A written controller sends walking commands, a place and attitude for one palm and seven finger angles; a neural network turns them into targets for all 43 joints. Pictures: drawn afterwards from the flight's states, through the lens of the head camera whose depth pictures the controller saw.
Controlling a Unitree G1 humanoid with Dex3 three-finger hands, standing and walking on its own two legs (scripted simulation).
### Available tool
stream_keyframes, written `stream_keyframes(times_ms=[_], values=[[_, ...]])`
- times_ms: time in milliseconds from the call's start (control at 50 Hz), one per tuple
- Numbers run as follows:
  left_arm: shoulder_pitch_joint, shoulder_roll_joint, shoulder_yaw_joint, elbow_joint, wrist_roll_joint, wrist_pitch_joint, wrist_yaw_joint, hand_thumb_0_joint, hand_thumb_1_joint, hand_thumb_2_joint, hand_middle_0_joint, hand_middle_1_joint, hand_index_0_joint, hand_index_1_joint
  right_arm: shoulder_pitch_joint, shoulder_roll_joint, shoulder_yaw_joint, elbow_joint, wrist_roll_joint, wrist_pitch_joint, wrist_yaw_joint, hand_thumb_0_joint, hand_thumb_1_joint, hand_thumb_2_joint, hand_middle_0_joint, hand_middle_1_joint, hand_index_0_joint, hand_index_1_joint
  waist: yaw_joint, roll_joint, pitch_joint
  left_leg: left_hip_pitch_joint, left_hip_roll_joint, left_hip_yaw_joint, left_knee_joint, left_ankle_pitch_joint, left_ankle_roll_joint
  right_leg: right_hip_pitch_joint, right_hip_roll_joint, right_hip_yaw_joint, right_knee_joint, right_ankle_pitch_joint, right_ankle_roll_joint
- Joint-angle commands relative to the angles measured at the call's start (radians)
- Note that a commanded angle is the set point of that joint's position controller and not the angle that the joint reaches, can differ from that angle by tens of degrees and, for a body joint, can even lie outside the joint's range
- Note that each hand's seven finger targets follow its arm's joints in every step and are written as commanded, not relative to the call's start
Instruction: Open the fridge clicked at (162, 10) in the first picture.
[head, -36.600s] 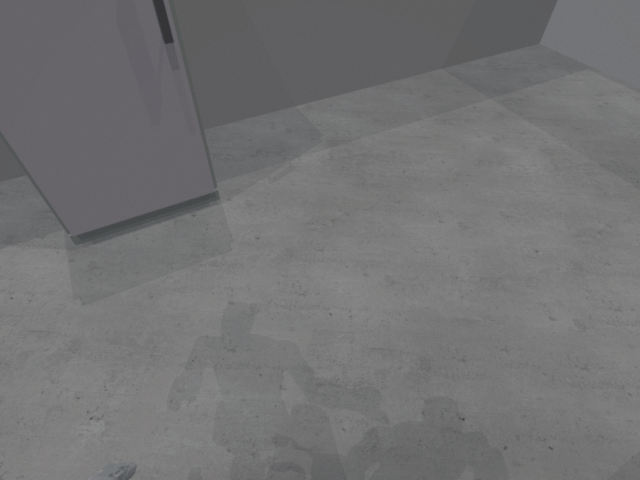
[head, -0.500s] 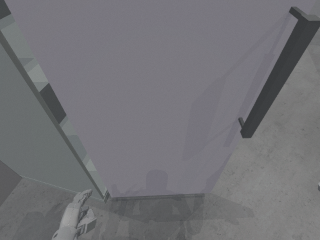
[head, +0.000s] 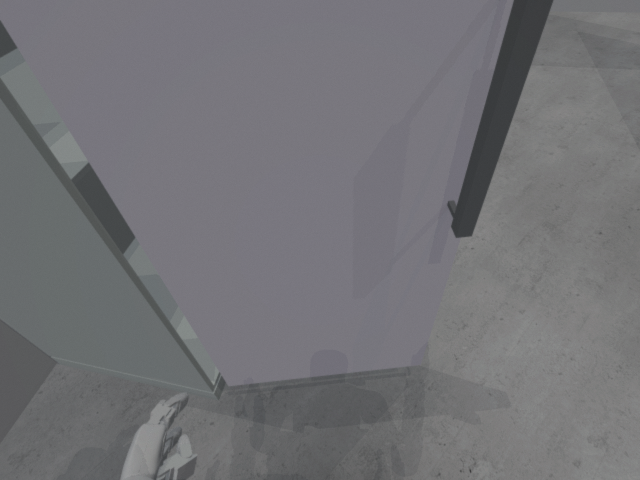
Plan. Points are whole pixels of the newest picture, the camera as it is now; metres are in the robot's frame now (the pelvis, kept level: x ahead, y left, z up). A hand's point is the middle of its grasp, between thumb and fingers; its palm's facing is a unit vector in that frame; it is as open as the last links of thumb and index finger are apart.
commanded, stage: step back with the hand held close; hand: right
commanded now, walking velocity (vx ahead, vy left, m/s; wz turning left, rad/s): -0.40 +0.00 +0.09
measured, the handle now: (482, 130) +0.53 -0.19 +0.17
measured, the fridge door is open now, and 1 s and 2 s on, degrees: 72 72 72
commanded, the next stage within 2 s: stop stepping back and stand still in 0.48 s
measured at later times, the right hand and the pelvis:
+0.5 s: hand out of the picture +0.13 -0.29 +0.17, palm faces +0.39 +0.84 -0.38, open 7.4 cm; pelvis -0.09 -0.02 +0.00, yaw +3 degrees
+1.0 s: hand out of the picture +0.02 -0.32 +0.17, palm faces +0.44 +0.86 -0.25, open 7.4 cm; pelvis -0.20 -0.06 -0.01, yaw +4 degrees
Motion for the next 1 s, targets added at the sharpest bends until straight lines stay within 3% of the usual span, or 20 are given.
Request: stream_keyframes(times_ms=[0, 60, 120, 220, 300, 380, 440, 480, 520, 580, 640, 700, 740, 780, 820, 860, 920, 940, 960, 980], values=[[-0.120, 0.159, 0.066, -0.162, 0.005, -0.068, -0.011, 0.000, 0.900, 0.900, -0.200, -0.300, -0.200, -0.300, 0.053, -0.153, -0.133, -0.208, 0.011, -0.081, -0.001, 0.000, -0.900, -0.900, 0.200, 0.300, 0.200, 0.300, -0.030, -0.184, -0.076, 0.227, 0.002, -0.036, -0.060, -0.015, 0.021, -0.190, -0.197, 0.242, -0.324, -0.457, -0.057], [-0.107, 0.138, 0.061, -0.126, 0.003, -0.062, -0.020, 0.000, 0.900, 0.900, -0.200, -0.300, -0.200, -0.300, 0.034, -0.167, -0.114, -0.253, 0.041, -0.103, 0.000, 0.000, -0.900, -0.900, 0.200, 0.300, 0.200, 0.300, -0.023, -0.092, -0.179, 0.006, 0.091, -0.115, -0.250, 0.121, 0.045, 0.197, -0.134, 0.120, -0.164, 0.008, 0.019], [-0.110, 0.143, 0.076, -0.119, -0.012, -0.056, -0.008, 0.000, 0.900, 0.900, -0.200, -0.300, -0.200, -0.300, -0.030, -0.180, -0.091, -0.281, 0.040, -0.093, -0.005, 0.000, -0.900, -0.900, 0.200, 0.300, 0.200, 0.300, -0.013, -0.009, -0.359, -0.047, 0.061, -0.051, -0.192, 0.393, -0.040, 0.505, -0.126, 0.011, -0.073, 0.452, 0.025], [-0.159, 0.140, 0.078, -0.163, -0.008, -0.022, -0.012, 0.000, 0.900, 0.900, -0.200, -0.300, -0.200, -0.300, 0.064, -0.203, -0.150, -0.243, 0.062, -0.068, 0.000, 0.000, -0.900, -0.900, 0.200, 0.300, 0.200, 0.300, -0.022, -0.120, -0.215, 0.032, 0.048, -0.066, -0.189, -0.013, 0.015, 0.162, -0.151, 0.091, -0.238, -0.175, 0.018], [-0.133, 0.102, 0.074, -0.133, -0.004, 0.003, -0.018, 0.000, 0.900, 0.900, -0.200, -0.300, -0.200, -0.300, 0.055, -0.215, -0.129, -0.210, 0.051, -0.051, -0.021, 0.000, -0.900, -0.900, 0.200, 0.300, 0.200, 0.300, -0.013, 0.170, -0.068, -0.420, 0.374, -0.356, -0.512, -0.257, 0.191, 0.262, 0.031, -0.016, 0.351, -0.222, 0.106], [-0.150, 0.116, 0.041, -0.129, 0.003, 0.006, 0.002, 0.000, 0.900, 0.900, -0.200, -0.300, -0.200, -0.300, -0.095, -0.193, -0.072, -0.168, 0.016, -0.036, -0.021, 0.000, -0.900, -0.900, 0.200, 0.300, 0.200, 0.300, 0.010, 0.061, 0.036, -0.128, 0.236, -0.154, -0.250, 0.458, 0.091, 0.090, -0.005, -0.008, -0.027, -0.122, 0.079], [-0.101, 0.160, 0.072, -0.147, -0.028, -0.011, 0.005, 0.000, 0.900, 0.900, -0.200, -0.300, -0.200, -0.300, -0.086, -0.214, -0.093, -0.224, 0.023, -0.066, -0.010, 0.000, -0.900, -0.900, 0.200, 0.300, 0.200, 0.300, -0.025, -0.143, -0.202, 0.010, 0.027, -0.050, 0.007, 0.130, -0.005, 0.270, -0.199, 0.103, -0.210, 0.523, -0.003], [-0.132, 0.162, 0.073, -0.167, 0.015, -0.045, -0.007, 0.000, 0.900, 0.900, -0.200, -0.300, -0.200, -0.300, -0.023, -0.212, -0.113, -0.291, 0.045, -0.067, 0.002, 0.000, -0.900, -0.900, 0.200, 0.300, 0.200, 0.300, -0.037, -0.320, -0.268, 0.016, -0.019, -0.074, 0.303, -0.272, 0.003, 0.174, -0.311, 0.313, -0.339, 0.293, -0.025], [-0.083, 0.151, 0.087, -0.137, 0.002, -0.071, -0.025, 0.000, 0.900, 0.900, -0.200, -0.300, -0.200, -0.300, 0.028, -0.167, -0.092, -0.330, 0.043, -0.060, -0.007, 0.000, -0.900, -0.900, 0.200, 0.300, 0.200, 0.300, -0.032, -0.169, -0.265, -0.078, 0.001, -0.076, 0.304, -0.224, 0.008, 0.273, -0.304, 0.242, -0.289, 0.277, -0.083], [-0.082, 0.150, 0.091, -0.127, -0.003, -0.093, -0.038, 0.000, 0.900, 0.900, -0.200, -0.300, -0.200, -0.300, 0.072, -0.174, -0.103, -0.341, 0.041, -0.039, -0.017, 0.000, -0.900, -0.900, 0.200, 0.300, 0.200, 0.300, -0.026, -0.182, -0.239, -0.064, 0.001, -0.022, 0.266, -0.205, -0.002, 0.253, -0.268, 0.208, -0.363, -0.041, -0.069], [-0.095, 0.136, 0.064, -0.131, 0.002, -0.083, -0.027, 0.000, 0.900, 0.900, -0.200, -0.300, -0.200, -0.300, 0.090, -0.158, -0.095, -0.273, 0.043, -0.002, -0.032, 0.000, -0.900, -0.900, 0.200, 0.300, 0.200, 0.300, -0.020, -0.254, -0.148, 0.089, -0.050, 0.087, 0.087, -0.253, 0.025, 0.099, -0.192, 0.168, -0.543, -0.540, 0.029], [-0.093, 0.126, 0.053, -0.127, 0.012, -0.072, -0.011, 0.000, 0.900, 0.900, -0.200, -0.300, -0.200, -0.300, 0.083, -0.171, -0.086, -0.256, 0.047, 0.028, -0.032, 0.000, -0.900, -0.900, 0.200, 0.300, 0.200, 0.300, -0.021, -0.272, -0.131, 0.234, -0.077, 0.140, -0.276, -0.225, 0.055, 0.126, -0.093, 0.066, -0.525, -0.493, 0.172], [-0.065, 0.127, 0.057, -0.109, 0.012, -0.047, -0.013, 0.000, 0.900, 0.900, -0.200, -0.300, -0.200, -0.300, 0.086, -0.216, -0.099, -0.255, 0.038, 0.037, -0.024, 0.000, -0.900, -0.900, 0.200, 0.300, 0.200, 0.300, -0.012, -0.040, -0.157, 0.127, 0.095, 0.007, -0.451, -0.157, 0.115, 0.236, 0.026, -0.117, -0.135, -0.290, 0.152], [-0.093, 0.130, 0.051, -0.096, 0.026, -0.034, -0.020, 0.000, 0.900, 0.900, -0.200, -0.300, -0.200, -0.300, 0.001, -0.234, -0.137, -0.266, 0.054, 0.039, -0.035, 0.000, -0.900, -0.900, 0.200, 0.300, 0.200, 0.300, -0.013, 0.126, -0.143, -0.178, 0.398, -0.254, -0.537, -0.246, 0.242, 0.228, 0.027, -0.037, 0.362, -0.192, 0.091], [-0.058, 0.131, 0.065, -0.080, -0.011, -0.036, -0.016, 0.000, 0.900, 0.900, -0.200, -0.300, -0.200, -0.300, -0.104, -0.151, -0.057, -0.130, 0.047, 0.050, -0.028, 0.000, -0.900, -0.900, 0.200, 0.300, 0.200, 0.300, 0.012, 0.289, -0.051, -0.189, 0.387, -0.237, -0.485, -0.450, 0.226, 0.067, -0.006, 0.022, 0.497, -0.268, 0.088], [-0.111, 0.154, 0.063, -0.082, -0.023, -0.035, 0.001, 0.000, 0.900, 0.900, -0.200, -0.300, -0.200, -0.300, -0.160, -0.117, -0.011, -0.048, 0.025, 0.057, -0.032, 0.000, -0.900, -0.900, 0.200, 0.300, 0.200, 0.300, 0.017, 0.158, 0.101, -0.241, 0.363, -0.232, -0.458, -0.472, 0.205, 0.031, -0.060, -0.001, 0.376, -0.283, 0.059], [-0.094, 0.139, 0.045, -0.077, -0.015, -0.052, 0.023, 0.000, 0.900, 0.900, -0.200, -0.300, -0.200, -0.300, -0.231, -0.139, -0.011, -0.094, 0.000, 0.032, -0.047, 0.000, -0.900, -0.900, 0.200, 0.300, 0.200, 0.300, 0.021, -0.036, 0.079, -0.169, 0.259, -0.111, -0.252, -0.395, 0.160, 0.193, -0.025, -0.102, -0.055, -0.302, 0.030], [-0.075, 0.159, 0.050, -0.095, -0.017, -0.069, 0.026, 0.000, 0.900, 0.900, -0.200, -0.300, -0.200, -0.300, -0.225, -0.141, -0.019, -0.151, 0.005, 0.015, -0.049, 0.000, -0.900, -0.900, 0.200, 0.300, 0.200, 0.300, 0.022, -0.178, 0.049, -0.183, 0.166, -0.040, -0.060, -0.314, 0.116, 0.252, -0.077, 0.030, -0.216, -0.363, -0.008], [-0.070, 0.173, 0.054, -0.116, -0.017, -0.083, 0.022, 0.000, 0.900, 0.900, -0.200, -0.300, -0.200, -0.300, -0.231, -0.155, -0.033, -0.238, 0.006, -0.009, -0.054, 0.000, -0.900, -0.900, 0.200, 0.300, 0.200, 0.300, 0.024, -0.381, 0.023, -0.316, 0.051, 0.060, 0.175, -0.273, 0.051, 0.364, -0.251, 0.348, -0.315, -0.361, -0.077], [-0.062, 0.146, 0.051, -0.124, -0.016, -0.094, 0.015, 0.000, 0.900, 0.900, -0.200, -0.300, -0.200, -0.300, -0.214, -0.201, -0.071, -0.277, 0.009, -0.035, -0.055, 0.000, -0.900, -0.900, 0.200, 0.300, 0.200, 0.300, 0.021, -0.373, -0.001, -0.370, 0.037, 0.046, 0.321, -0.325, 0.031, 0.380, -0.346, 0.520, -0.381, -0.387, -0.136]])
